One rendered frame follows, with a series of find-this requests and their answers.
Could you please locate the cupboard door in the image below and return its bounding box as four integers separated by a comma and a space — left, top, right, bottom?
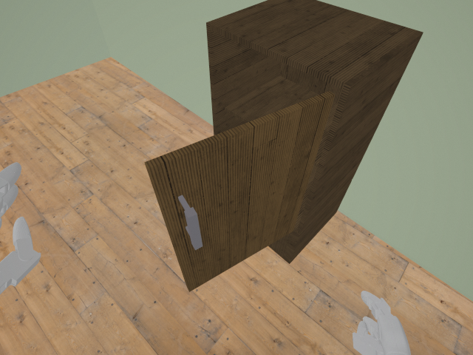
144, 91, 335, 292

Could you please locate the handle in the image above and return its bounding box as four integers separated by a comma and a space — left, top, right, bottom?
178, 195, 203, 250

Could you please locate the robot right hand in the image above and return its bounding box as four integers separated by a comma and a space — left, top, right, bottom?
353, 291, 411, 355

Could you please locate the robot left hand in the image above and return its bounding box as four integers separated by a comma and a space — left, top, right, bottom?
0, 162, 41, 294

